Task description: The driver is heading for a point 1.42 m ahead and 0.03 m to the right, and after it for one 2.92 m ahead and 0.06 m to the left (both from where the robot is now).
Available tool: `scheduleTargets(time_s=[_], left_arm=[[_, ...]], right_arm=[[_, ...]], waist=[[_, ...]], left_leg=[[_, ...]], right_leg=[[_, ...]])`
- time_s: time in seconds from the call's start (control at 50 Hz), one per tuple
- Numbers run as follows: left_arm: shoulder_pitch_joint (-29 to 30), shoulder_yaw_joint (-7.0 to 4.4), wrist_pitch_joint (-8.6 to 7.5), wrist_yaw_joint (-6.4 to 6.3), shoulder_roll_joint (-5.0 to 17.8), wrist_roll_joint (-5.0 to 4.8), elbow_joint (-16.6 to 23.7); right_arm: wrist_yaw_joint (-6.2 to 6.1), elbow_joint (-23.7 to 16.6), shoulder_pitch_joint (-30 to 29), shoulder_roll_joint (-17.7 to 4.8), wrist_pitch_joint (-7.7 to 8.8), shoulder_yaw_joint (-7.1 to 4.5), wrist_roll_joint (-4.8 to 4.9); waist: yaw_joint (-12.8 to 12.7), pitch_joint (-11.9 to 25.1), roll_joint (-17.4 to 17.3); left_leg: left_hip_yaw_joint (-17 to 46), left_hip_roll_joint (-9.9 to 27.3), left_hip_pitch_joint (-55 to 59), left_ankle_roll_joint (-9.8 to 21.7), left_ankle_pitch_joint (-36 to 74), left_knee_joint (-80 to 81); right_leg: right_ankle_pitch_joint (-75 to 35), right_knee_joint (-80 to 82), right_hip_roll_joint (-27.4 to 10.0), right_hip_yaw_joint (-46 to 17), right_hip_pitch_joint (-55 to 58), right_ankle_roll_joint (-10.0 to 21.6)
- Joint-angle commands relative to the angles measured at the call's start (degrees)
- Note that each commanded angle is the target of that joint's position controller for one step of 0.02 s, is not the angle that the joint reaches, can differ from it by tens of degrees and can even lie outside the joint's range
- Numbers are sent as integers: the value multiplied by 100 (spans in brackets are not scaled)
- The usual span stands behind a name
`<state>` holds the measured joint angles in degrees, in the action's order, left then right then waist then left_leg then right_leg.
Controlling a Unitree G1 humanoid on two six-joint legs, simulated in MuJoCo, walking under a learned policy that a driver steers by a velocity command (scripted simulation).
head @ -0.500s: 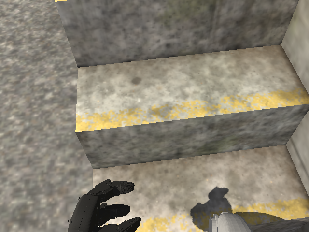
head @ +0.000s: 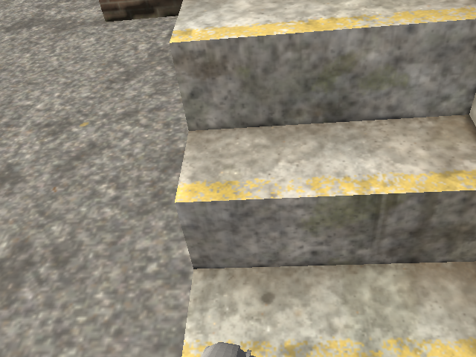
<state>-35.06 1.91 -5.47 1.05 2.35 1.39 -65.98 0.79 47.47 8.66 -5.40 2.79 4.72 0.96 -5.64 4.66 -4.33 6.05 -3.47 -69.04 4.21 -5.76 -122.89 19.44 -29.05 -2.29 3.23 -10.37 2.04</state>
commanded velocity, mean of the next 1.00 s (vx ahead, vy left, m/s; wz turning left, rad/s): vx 0.50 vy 0.00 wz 0.00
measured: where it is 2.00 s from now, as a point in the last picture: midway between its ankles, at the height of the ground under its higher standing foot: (335, 336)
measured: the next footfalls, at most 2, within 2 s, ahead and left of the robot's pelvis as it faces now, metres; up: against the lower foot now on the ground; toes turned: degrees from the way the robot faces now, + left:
left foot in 0.10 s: +0.18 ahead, +0.17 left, +0.22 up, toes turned +8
right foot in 0.64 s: +0.28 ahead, -0.11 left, +0.21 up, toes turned +0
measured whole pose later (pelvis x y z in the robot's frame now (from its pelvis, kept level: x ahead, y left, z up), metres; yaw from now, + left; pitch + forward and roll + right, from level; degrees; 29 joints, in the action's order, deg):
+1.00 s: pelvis +0.30 -0.07 +0.21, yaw +1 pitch +3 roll +4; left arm -36.9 1.9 0.4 -3.1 4.8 0.2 -61.3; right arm 0.7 42.5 3.9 0.2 4.5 7.6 2.4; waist -3.5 2.6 -1.0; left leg 3.7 -6.3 -78.3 4.7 -8.1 -122.0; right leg 20.3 -28.6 2.4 1.6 -11.1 6.6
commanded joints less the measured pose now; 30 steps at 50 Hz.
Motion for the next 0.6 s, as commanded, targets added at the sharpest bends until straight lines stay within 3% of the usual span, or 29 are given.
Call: scheduleTargets(time_s=[0.02,0.04,0.06,0.08,0.1,0.12,0.14,0.16,0.18,0.2,0.22,0.24,0.26,0.28,0.3,0.32,0.34,0.36,0.38,0.4,0.44,0.46,0.48,0.5,0.52,0.54,0.56,0.58,0.6], left_arm=[[-523,-151,-52,-102,762,68,107],[-319,-236,-85,-178,936,-94,279],[-573,-247,-117,-249,940,-111,250],[-85,-349,-84,-310,1305,-188,469],[-369,-481,103,-409,1632,-375,244],[-696,-378,232,-395,1208,-413,158],[-862,-285,311,-373,945,-268,170],[-885,-264,317,-357,1044,-212,208],[-588,-348,297,-337,1460,-248,271],[-521,-308,227,-256,1201,-156,147],[146,-466,128,-255,1797,-58,159],[661,-485,152,-159,1565,9,362],[1539,-463,150,7,1391,42,806],[2508,-344,98,200,972,-29,1662],[2704,-199,152,267,551,-157,2266],[2326,-80,139,304,303,-132,2541],[2111,-78,164,297,526,-68,2646],[1986,-87,221,288,720,-129,2756],[1789,-78,291,257,789,-194,2826],[1737,-66,329,221,824,-268,2928],[1737,-149,386,164,1142,-326,2886],[1847,-207,426,119,1328,-321,2920],[1602,-223,498,23,1203,-265,2797],[1449,-245,501,-27,1443,-108,2916],[1569,-285,479,-38,1590,-123,2864],[1896,-274,448,-35,1583,-143,2913],[1922,-217,449,-50,1436,-107,2873],[1424,-315,492,-63,1382,1,2520],[686,-418,529,-85,1370,13,2163]], right_arm=[[-9,-625,-1196,-178,140,-86,44],[-5,-892,-1581,-244,157,-59,17],[-3,-1041,-2094,-230,153,-44,-41],[-18,-1053,-2159,-411,143,-20,-103],[-74,-1092,-1892,257,-9,201,14],[-45,-1117,-1909,226,-56,163,63],[-20,-1174,-1920,231,-50,143,162],[-18,-1259,-1667,119,3,95,149],[-72,-1059,-895,-248,18,-73,181],[-142,-800,96,-191,140,-175,297],[-289,-506,1648,-873,71,-517,425],[-440,16,2473,-1464,-52,-753,322],[-515,257,2724,-1983,-95,-916,67],[-533,56,2054,-1452,-17,-716,-196],[-500,-183,849,-590,77,-471,-263],[-429,-97,441,-460,162,-409,-200],[-377,26,200,-278,229,-398,-86],[-349,119,59,-341,307,-426,-73],[-352,179,48,-491,384,-441,-111],[-363,170,110,-574,421,-444,-89],[-403,-13,164,-981,439,-515,-120],[-425,-93,204,-1162,444,-535,-110],[-419,48,353,-1229,405,-503,-215],[-352,-248,-8,-1707,445,-610,-179],[-255,-415,-183,-1607,472,-583,-167],[-214,-563,-313,-1672,523,-595,-172],[-174,-716,-486,-1846,493,-657,-141],[-138,-687,-448,-1842,447,-689,-214],[-44,-653,-455,-1880,424,-704,-290]], waist=[[-4,-948,1230],[29,-1359,1063],[-208,-1330,1090],[-131,-1152,926],[13,-881,1853],[19,-911,1238],[76,-662,1148],[351,-241,1385],[831,43,1620],[1311,377,1653],[2340,1049,1690],[2407,1359,497],[2252,1209,-608],[1730,825,-307],[918,229,178],[531,216,-325],[353,-92,14],[211,-455,203],[19,-617,236],[-114,-757,178],[-229,-990,697],[-240,-1018,741],[-346,-831,270],[-511,-552,225],[-435,-698,511],[-319,-926,636],[-460,-864,560],[-613,-309,412],[-876,313,2]], left_leg=[[105,186,-1886,-152,84,172],[-118,482,-1711,-322,-62,1993],[-725,549,-1298,-442,110,2385],[-1797,534,672,-569,-324,4075],[-1668,657,2064,-370,-2134,4489],[-1883,457,1866,-291,-2594,4636],[-2047,359,2356,-162,-3111,5271],[-2075,179,3178,-62,-3417,5784],[-1998,17,4068,-19,-2836,6571],[-803,419,6040,360,-2105,6610],[-50,490,7133,434,-2047,7559],[1277,1068,7616,703,-2883,8328],[3197,1880,6863,978,-3502,9704],[3511,2148,5807,890,-2928,9598],[2576,2057,4859,615,-2449,9193],[1584,1797,4519,379,-1639,9320],[1306,1827,4209,306,-1656,9538],[1174,1914,3786,304,-1921,9825],[1065,1985,3743,313,-2044,10098],[997,2016,3961,239,-2104,10097],[455,1910,4263,224,-1930,10287],[226,1886,4311,238,-1688,10519],[-27,1932,4167,336,-1116,10657],[-324,1830,4007,60,-844,10800],[-591,1617,3741,-30,-797,10657],[-810,1447,3752,-136,-935,10430],[-1268,1252,3728,-377,-667,10238],[-1561,1161,3784,-288,654,9799],[-1565,1147,4009,-183,2115,9204]], right_leg=[[-106,1500,-1522,-1768,880,1110],[268,1827,-1433,-1508,606,1092],[175,2374,-1649,-1724,349,1301],[-481,3241,-1506,-1322,-604,1493],[-834,3640,-1789,-1319,-865,1402],[-1472,3102,-1419,-740,6,1277],[-2374,2607,-1242,-469,583,1075],[-4565,1961,-1200,-251,923,1008],[-6352,1234,-1337,-280,1051,1022],[-8323,-2,-1119,-39,-964,724],[-7812,-780,-844,104,-1441,639],[-5597,-2371,-369,127,-2450,627],[-1035,-4932,77,-508,-2846,714],[-80,-7384,440,-1368,-3525,695],[627,-8500,446,-1609,-4110,689],[982,-9098,383,-1086,-4009,577],[1168,-9335,270,-1181,-4051,479],[1155,-9738,241,-1166,-3967,364],[1154,-9870,205,-1195,-4029,281],[1259,-9768,82,-1518,-4446,290],[785,-9153,180,-1235,-4698,111],[424,-8969,232,-1090,-4603,-23],[507,-9885,435,-582,-4140,-140],[559,-9251,207,-381,-3421,-189],[374,-8298,229,-248,-2964,-215],[176,-6807,172,-219,-2846,-201],[-244,-4802,25,-32,-1980,-39],[-864,-3867,408,766,-578,60],[-1146,-3372,458,835,519,247]])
